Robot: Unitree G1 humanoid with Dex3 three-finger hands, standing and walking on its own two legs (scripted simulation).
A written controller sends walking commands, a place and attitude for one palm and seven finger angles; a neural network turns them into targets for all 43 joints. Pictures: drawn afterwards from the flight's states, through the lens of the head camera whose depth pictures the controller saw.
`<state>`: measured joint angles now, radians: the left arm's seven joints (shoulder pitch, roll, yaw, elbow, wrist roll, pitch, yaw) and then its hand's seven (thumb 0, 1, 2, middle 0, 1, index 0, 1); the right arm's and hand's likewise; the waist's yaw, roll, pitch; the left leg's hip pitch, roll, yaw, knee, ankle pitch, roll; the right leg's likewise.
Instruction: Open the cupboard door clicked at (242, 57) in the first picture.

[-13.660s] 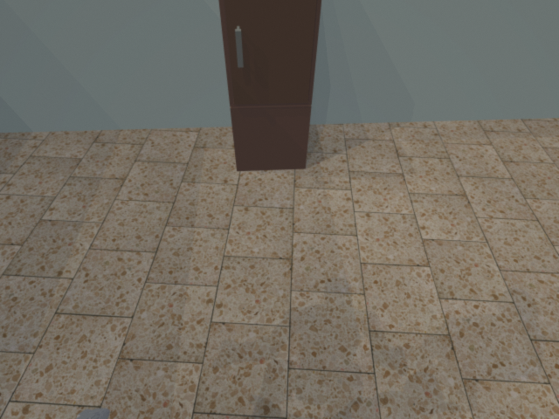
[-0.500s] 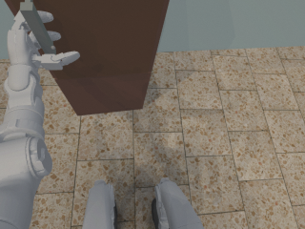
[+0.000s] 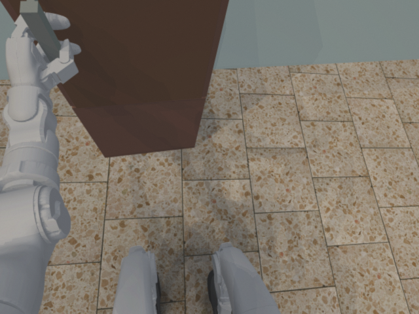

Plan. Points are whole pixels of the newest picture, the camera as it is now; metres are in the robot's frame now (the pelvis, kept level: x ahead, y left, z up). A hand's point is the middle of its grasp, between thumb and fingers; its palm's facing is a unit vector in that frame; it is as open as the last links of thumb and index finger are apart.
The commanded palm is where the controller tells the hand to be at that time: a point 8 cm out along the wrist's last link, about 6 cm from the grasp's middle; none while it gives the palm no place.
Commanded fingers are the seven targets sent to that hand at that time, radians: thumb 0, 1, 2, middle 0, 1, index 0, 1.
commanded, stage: pull the door open along its arc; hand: left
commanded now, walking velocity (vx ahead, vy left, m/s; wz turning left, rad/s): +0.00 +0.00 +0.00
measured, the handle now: (50, 35) +0.59 +0.22 +0.06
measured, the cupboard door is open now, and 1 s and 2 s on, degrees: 1 53 49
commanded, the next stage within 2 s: open thumb and fingers to let go in 0.96 s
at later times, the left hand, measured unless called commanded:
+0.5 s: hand (90, 110) +0.45 +0.16 +0.05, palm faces +0.16 -0.99 +0.04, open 5.9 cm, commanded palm +0.39 +0.19 +0.05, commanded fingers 0.00 0.90 0.90 -0.40 -1.35 -0.40 -1.35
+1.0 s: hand (185, 172) +0.34 +0.02 +0.06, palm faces +0.32 -0.95 -0.04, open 6.3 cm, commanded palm +0.29 +0.05 +0.05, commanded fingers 0.00 0.90 0.90 -0.40 -1.35 -0.40 -1.35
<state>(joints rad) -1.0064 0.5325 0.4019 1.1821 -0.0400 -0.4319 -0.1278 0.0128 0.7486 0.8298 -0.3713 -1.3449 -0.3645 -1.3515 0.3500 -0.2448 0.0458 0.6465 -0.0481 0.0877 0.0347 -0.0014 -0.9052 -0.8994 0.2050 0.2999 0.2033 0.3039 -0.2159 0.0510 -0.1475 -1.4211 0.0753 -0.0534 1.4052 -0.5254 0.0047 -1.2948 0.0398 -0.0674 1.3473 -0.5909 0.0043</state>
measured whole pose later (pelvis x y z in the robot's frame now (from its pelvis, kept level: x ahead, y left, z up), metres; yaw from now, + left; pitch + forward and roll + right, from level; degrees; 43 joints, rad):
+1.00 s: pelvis +0.03 -0.05 +0.04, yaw +5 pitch +21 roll +1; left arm -0.02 -0.11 -0.24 0.37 0.12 -0.39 0.58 0.03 0.69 0.72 -0.27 -1.24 -0.32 -1.32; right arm 0.15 -0.13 0.01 0.58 -0.09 -0.01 0.06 0.01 -0.91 -0.90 0.20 0.30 0.20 0.30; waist -0.04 0.02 -0.22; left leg -1.05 0.04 -0.04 1.20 -0.51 -0.06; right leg -0.97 0.01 -0.06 1.24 -0.63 -0.06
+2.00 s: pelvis +0.01 -0.03 +0.03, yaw +4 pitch +21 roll -1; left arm -0.16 -0.13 -0.21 0.48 0.13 -0.41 0.63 -0.01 -0.50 0.30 -0.30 -0.52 -0.30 -0.58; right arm 0.15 -0.16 0.00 0.62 -0.10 -0.04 0.04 0.01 -0.91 -0.90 0.20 0.30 0.20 0.30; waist -0.03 0.03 -0.21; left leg -1.13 0.03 -0.05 1.27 -0.50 -0.04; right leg -1.04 0.00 -0.06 1.29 -0.62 -0.03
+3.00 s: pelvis +0.02 -0.03 +0.02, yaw +5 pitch +21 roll +0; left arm 0.35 0.06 -0.19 0.03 -0.04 -0.51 0.06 -0.01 -0.50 0.30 -0.16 -0.30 -0.17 -0.32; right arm 0.18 -0.20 0.00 0.44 -0.02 0.02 0.01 0.01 -0.91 -0.90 0.20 0.30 0.20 0.30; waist 0.00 0.02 -0.20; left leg -1.15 0.02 -0.04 1.33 -0.55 -0.04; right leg -1.06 0.00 -0.05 1.36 -0.67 -0.03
